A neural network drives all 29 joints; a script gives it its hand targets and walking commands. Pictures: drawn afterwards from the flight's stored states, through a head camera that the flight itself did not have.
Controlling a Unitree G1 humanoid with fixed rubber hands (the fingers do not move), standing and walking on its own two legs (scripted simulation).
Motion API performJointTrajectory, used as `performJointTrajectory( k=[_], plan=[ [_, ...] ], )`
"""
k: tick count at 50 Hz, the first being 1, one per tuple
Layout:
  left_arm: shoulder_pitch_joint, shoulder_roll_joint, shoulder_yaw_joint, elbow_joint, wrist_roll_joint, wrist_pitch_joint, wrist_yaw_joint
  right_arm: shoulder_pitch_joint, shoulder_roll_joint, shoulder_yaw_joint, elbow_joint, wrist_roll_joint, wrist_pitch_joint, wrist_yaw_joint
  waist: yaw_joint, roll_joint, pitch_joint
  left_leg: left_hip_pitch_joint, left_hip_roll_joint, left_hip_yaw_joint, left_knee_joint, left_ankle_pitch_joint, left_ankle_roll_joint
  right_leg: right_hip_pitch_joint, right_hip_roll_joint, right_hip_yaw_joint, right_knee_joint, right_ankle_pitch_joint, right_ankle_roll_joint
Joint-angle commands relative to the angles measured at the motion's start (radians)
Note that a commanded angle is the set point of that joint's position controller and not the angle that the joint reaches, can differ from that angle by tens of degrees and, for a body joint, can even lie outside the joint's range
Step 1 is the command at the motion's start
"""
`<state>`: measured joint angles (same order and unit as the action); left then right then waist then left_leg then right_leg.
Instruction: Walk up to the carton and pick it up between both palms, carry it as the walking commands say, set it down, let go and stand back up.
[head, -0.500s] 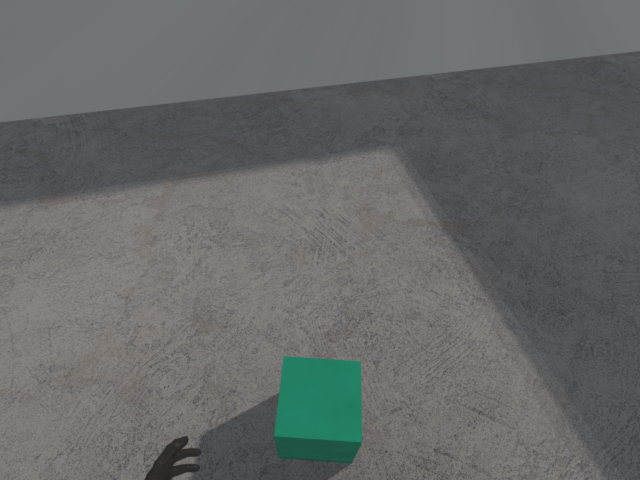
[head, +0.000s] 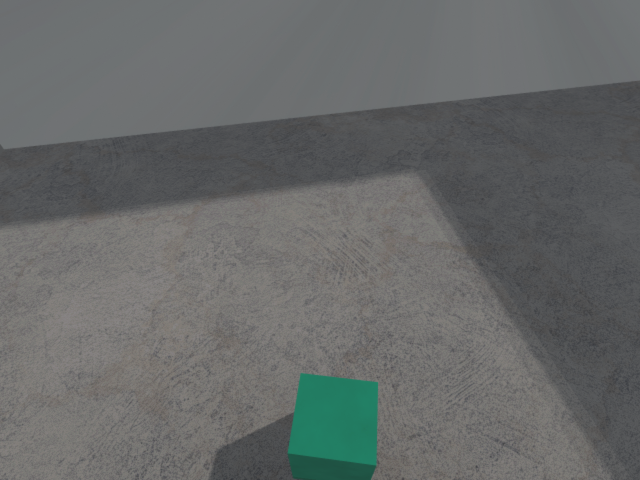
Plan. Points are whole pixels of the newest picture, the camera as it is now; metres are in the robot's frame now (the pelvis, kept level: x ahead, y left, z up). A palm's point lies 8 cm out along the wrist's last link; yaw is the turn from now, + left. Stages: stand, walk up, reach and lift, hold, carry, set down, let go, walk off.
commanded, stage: walk up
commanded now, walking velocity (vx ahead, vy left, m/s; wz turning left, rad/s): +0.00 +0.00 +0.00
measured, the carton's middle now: (334, 431) +0.40 +0.00 -0.65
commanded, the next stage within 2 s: stand in 0.58 s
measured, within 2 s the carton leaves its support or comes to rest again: neither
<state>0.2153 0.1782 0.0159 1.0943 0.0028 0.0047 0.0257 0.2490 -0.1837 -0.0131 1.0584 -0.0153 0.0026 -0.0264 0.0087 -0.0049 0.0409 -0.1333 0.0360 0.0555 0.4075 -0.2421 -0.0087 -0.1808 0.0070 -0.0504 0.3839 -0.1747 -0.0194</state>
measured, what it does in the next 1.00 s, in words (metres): stands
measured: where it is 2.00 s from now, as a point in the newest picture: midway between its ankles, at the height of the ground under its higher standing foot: outside the picture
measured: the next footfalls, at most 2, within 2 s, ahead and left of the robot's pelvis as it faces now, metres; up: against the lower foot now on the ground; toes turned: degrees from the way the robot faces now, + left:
none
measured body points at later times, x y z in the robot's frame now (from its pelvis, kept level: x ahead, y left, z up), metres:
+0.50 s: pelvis +0.02 +0.02 +0.00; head +0.02 +0.03 +0.45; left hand +0.01 +0.24 -0.16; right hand -0.01 -0.20 -0.16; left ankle -0.01 +0.12 -0.74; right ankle +0.02 -0.11 -0.74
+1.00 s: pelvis +0.00 +0.02 -0.03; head +0.06 +0.02 +0.42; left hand +0.19 +0.25 -0.14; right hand +0.19 -0.21 -0.15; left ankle -0.01 +0.12 -0.74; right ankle +0.02 -0.11 -0.74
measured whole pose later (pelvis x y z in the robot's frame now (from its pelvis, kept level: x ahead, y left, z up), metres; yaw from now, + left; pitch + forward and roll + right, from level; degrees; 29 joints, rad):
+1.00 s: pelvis +0.00 +0.02 -0.03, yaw +1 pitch +10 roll -1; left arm -0.10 0.23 -0.06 0.70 -0.09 0.60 0.04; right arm -0.06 -0.23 0.00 0.65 0.09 0.60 -0.05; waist 0.01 0.03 -0.07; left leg -0.52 0.02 0.05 0.72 -0.38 0.03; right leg -0.54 -0.03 -0.05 0.67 -0.30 0.01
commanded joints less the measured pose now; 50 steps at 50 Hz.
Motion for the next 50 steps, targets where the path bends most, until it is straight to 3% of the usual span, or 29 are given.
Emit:
performJointTrajectory(
  k=[1,15,25,39,40,41,42,43,44,45,46,47,48,50],
  plan=[
    [0.026,0.088,0.014,-0.005,0.002,-0.01,0.002,0.04,-0.091,-0.012,0.007,0.001,-0.017,-0.002,0.003,0.067,0.038,-0.07,0.101,-0.106,-0.16,0.002,0.037,0.045,-0.075,0.086,-0.078,0.002,-0.011],
    [0.078,0.053,0.005,0.069,0.002,-0.01,0.012,0.098,-0.053,-0.013,0.071,0.006,-0.026,-0.011,-0.005,0.018,0.051,-0.027,0.081,-0.096,-0.142,0.095,0.031,0.05,-0.096,0.085,-0.086,0.055,0.0],
    [0.099,0.035,0.004,0.09,0.001,-0.012,0.019,0.128,-0.036,-0.015,0.094,0.008,-0.027,-0.017,-0.01,0.017,0.04,-0.007,0.077,-0.086,-0.12,0.188,0.027,0.058,-0.106,0.08,-0.074,0.115,0.002],
    [0.121,0.016,0.012,0.081,0.002,-0.013,0.022,0.143,-0.02,-0.02,0.101,0.005,-0.027,-0.02,-0.017,0.012,0.039,-0.009,0.072,-0.075,-0.105,0.204,0.025,0.056,-0.108,0.076,-0.064,0.142,-0.001],
    [-0.23,0.061,-0.105,-0.27,-0.123,-0.003,0.003,-0.208,-0.042,0.042,-0.25,0.125,-0.004,-0.006,-0.065,0.066,-0.157,-0.399,0.003,-0.039,0.043,-0.232,0.076,-0.183,-0.034,0.025,0.111,-0.218,-0.029],
    [-0.581,0.148,-0.034,-0.55,-0.085,0.069,0.024,-0.559,-0.088,0.016,-0.491,0.115,0.081,-0.028,-0.108,0.039,-0.17,-0.406,0.005,-0.04,0.111,-0.26,0.061,-0.19,-0.082,0.031,0.159,-0.24,-0.043],
    [-0.514,0.159,-0.017,-0.477,-0.061,0.152,0.034,-0.503,-0.125,0.027,-0.456,0.118,0.163,-0.038,-0.001,0.052,-0.136,-0.457,0.001,-0.032,0.132,-0.287,0.058,-0.218,-0.071,0.006,0.193,-0.285,-0.03],
    [-0.385,0.144,-0.058,-0.441,-0.077,0.242,0.038,-0.412,-0.124,0.016,-0.447,0.129,0.246,-0.032,0.026,0.039,-0.17,-0.452,0.016,-0.029,0.136,-0.287,0.069,-0.223,-0.048,-0.043,0.223,-0.256,-0.025],
    [-0.344,0.124,-0.073,-0.424,-0.107,0.336,0.031,-0.367,-0.126,0.002,-0.425,0.141,0.345,-0.028,-0.002,0.064,-0.163,-0.457,0.021,-0.03,0.122,-0.245,0.077,-0.19,-0.039,-0.049,0.243,-0.166,-0.036],
    [-0.287,0.104,-0.086,-0.396,-0.11,0.441,0.029,-0.288,-0.131,0.009,-0.434,0.134,0.452,-0.032,0.007,0.061,-0.111,-0.47,0.011,-0.037,0.117,-0.172,0.077,-0.194,-0.02,-0.023,0.238,-0.095,-0.041],
    [-0.235,0.085,-0.103,-0.387,-0.113,0.547,0.027,-0.206,-0.135,-0.01,-0.436,0.118,0.553,-0.035,-0.008,0.049,-0.116,-0.446,0.02,-0.065,0.133,-0.109,0.075,-0.215,-0.015,0.017,0.229,-0.051,-0.048],
    [-0.172,0.068,-0.103,-0.373,-0.113,0.627,0.02,-0.136,-0.115,-0.01,-0.423,0.1,0.637,-0.026,-0.018,0.027,-0.17,-0.41,0.007,-0.081,0.162,0.043,0.066,-0.212,0.007,0.034,0.232,0.05,-0.051],
    [-0.115,0.063,-0.095,-0.371,-0.107,0.683,0.017,-0.08,-0.09,0.005,-0.408,0.099,0.694,-0.016,-0.014,0.003,-0.227,-0.373,-0.004,-0.101,0.18,0.208,0.06,-0.195,0.024,0.051,0.242,0.175,-0.046],
    [-0.1,0.064,-0.074,-0.415,-0.09,0.718,0.005,-0.043,-0.041,0.011,-0.414,0.1,0.737,-0.011,-0.008,-0.012,-0.312,-0.347,-0.024,-0.127,0.197,0.406,0.062,-0.154,0.022,0.076,0.25,0.37,-0.034]
  ],
)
